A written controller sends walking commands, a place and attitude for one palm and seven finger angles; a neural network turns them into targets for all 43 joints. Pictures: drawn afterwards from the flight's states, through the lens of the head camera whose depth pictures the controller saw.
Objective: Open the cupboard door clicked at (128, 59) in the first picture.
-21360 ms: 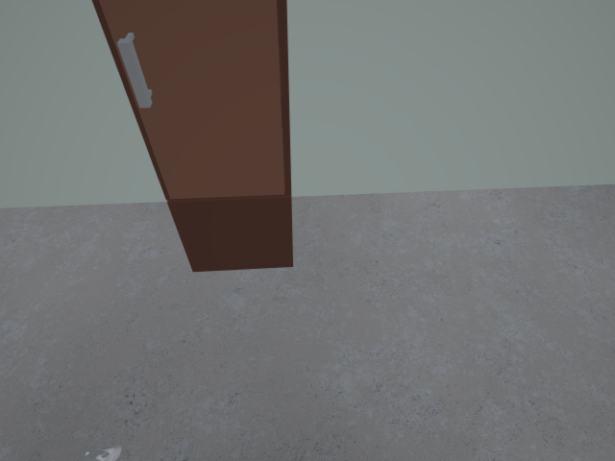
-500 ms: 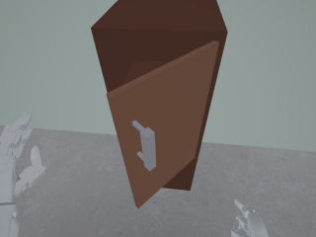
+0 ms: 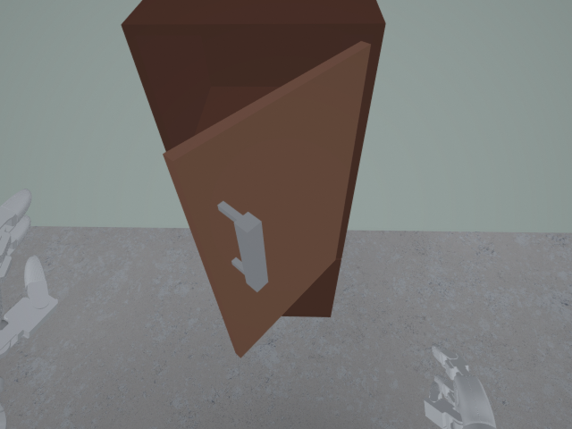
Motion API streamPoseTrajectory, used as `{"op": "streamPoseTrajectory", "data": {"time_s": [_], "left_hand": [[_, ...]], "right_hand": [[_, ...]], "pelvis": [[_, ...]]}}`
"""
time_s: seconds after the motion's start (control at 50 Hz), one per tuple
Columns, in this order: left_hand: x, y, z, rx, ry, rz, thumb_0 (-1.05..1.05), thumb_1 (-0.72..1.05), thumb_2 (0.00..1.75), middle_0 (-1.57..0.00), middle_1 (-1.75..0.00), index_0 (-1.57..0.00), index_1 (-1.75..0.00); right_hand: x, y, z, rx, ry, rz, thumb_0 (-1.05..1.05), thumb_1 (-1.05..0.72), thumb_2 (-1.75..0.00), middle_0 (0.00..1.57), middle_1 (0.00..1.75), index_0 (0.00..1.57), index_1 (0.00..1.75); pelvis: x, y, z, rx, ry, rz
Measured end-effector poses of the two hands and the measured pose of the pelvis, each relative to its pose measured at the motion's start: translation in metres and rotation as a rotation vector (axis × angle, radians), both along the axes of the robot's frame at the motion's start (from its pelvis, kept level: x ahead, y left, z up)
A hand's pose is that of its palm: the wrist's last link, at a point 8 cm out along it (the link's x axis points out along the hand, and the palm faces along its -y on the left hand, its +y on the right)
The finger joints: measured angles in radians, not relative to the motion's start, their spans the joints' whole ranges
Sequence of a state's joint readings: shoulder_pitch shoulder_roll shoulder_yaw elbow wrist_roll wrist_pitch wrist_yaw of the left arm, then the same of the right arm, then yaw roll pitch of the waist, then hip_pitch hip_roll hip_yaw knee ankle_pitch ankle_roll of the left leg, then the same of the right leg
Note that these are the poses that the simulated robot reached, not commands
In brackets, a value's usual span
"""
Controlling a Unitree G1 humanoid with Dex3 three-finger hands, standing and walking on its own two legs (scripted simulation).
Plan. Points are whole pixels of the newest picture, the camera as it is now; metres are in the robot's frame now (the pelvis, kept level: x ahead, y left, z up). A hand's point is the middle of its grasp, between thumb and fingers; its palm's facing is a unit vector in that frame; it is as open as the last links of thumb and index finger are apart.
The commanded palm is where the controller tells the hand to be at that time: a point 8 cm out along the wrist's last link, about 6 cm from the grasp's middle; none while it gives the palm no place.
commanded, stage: step back with the hand held close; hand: left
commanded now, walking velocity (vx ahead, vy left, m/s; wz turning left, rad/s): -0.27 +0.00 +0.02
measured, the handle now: (242, 247) +0.34 +0.09 +0.08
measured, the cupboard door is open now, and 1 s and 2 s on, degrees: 49 49 49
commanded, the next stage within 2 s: stop stepping back and stand still in 1.04 s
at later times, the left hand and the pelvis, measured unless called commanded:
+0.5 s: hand (1, 382) +0.13 +0.26 +0.15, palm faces +0.47 -0.77 -0.42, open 7.4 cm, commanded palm +0.05 +0.31 +0.17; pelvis -0.07 +0.01 -0.03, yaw +3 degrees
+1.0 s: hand out of the picture +0.05 +0.23 +0.16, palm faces +0.28 -0.82 -0.50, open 7.4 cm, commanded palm -0.01 +0.28 +0.17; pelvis -0.17 -0.01 +0.00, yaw -4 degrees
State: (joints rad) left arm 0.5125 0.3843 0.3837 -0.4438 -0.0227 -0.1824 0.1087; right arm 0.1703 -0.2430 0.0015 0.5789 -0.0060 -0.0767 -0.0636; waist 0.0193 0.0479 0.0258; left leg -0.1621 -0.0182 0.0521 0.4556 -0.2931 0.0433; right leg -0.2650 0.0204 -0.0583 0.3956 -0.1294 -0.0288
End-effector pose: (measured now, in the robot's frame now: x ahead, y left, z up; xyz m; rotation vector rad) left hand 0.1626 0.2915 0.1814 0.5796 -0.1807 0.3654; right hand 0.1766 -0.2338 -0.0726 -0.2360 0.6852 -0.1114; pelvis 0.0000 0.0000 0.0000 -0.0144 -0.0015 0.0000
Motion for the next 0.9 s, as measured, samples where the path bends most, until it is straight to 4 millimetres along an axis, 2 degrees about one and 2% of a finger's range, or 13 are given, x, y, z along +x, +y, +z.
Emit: {"op": "streamPoseTrajectory", "data": {"time_s": [0.1,0.24,0.36,0.44,0.56,0.64,0.72,0.82,0.9], "left_hand": [[-0.010,0.004,-0.001,0.036,0.011,-0.037,0.01,0.89,0.90,-0.21,-0.31,-0.21,-0.30],[-0.040,0.016,-0.006,0.057,-0.032,0.013,0.01,0.89,0.90,-0.22,-0.31,-0.21,-0.30],[-0.061,0.018,-0.013,0.044,-0.107,0.087,0.01,0.89,0.90,-0.21,-0.31,-0.21,-0.30],[-0.069,0.012,-0.015,0.002,-0.146,0.070,0.01,0.89,0.90,-0.21,-0.31,-0.21,-0.30],[-0.087,0.012,-0.012,0.017,-0.159,-0.033,0.01,0.88,0.90,-0.21,-0.31,-0.21,-0.30],[-0.102,0.025,-0.005,0.055,-0.133,0.003,0.01,0.88,0.90,-0.22,-0.31,-0.21,-0.30],[-0.113,0.032,0.000,0.005,-0.115,0.051,0.01,0.88,0.90,-0.21,-0.31,-0.21,-0.30],[-0.119,0.014,-0.002,-0.049,-0.076,0.011,0.01,0.89,0.90,-0.21,-0.31,-0.20,-0.30],[-0.130,-0.010,-0.003,-0.003,-0.056,-0.085,0.01,0.89,0.90,-0.21,-0.31,-0.20,-0.30]], "right_hand": [[-0.019,-0.005,-0.001,-0.024,0.016,-0.055,0.01,-0.90,-0.90,0.21,0.30,0.20,0.30],[-0.052,0.000,-0.008,-0.070,0.036,-0.058,0.01,-0.90,-0.90,0.21,0.30,0.20,0.30],[-0.076,0.006,-0.024,-0.070,0.065,-0.032,0.01,-0.90,-0.90,0.21,0.30,0.20,0.30],[-0.088,0.007,-0.028,-0.041,0.084,-0.030,0.01,-0.90,-0.90,0.21,0.30,0.20,0.30],[-0.106,0.010,-0.019,-0.050,0.076,-0.036,0.01,-0.90,-0.90,0.21,0.30,0.20,0.30],[-0.117,0.017,-0.007,-0.071,0.041,-0.036,0.01,-0.90,-0.90,0.21,0.30,0.20,0.30],[-0.129,0.023,0.003,-0.031,0.023,-0.030,0.01,-0.90,-0.90,0.21,0.30,0.20,0.30],[-0.141,0.023,0.009,0.004,-0.006,-0.001,0.01,-0.90,-0.90,0.21,0.30,0.20,0.30],[-0.150,0.010,0.007,0.011,-0.031,0.001,0.01,-0.90,-0.90,0.21,0.30,0.20,0.30]], "pelvis": [[-0.014,0.008,-0.004,0.010,0.010,-0.003],[-0.037,0.013,-0.014,0.020,0.010,0.001],[-0.049,0.007,-0.023,0.022,-0.007,0.033],[-0.060,0.004,-0.025,0.007,-0.008,0.043],[-0.082,0.010,-0.025,0.007,-0.015,0.044],[-0.092,0.014,-0.015,-0.021,-0.007,0.031],[-0.103,0.013,-0.003,-0.038,0.005,0.003],[-0.126,0.005,0.002,-0.030,0.021,-0.029],[-0.152,-0.007,-0.005,0.001,0.046,-0.059]]}}
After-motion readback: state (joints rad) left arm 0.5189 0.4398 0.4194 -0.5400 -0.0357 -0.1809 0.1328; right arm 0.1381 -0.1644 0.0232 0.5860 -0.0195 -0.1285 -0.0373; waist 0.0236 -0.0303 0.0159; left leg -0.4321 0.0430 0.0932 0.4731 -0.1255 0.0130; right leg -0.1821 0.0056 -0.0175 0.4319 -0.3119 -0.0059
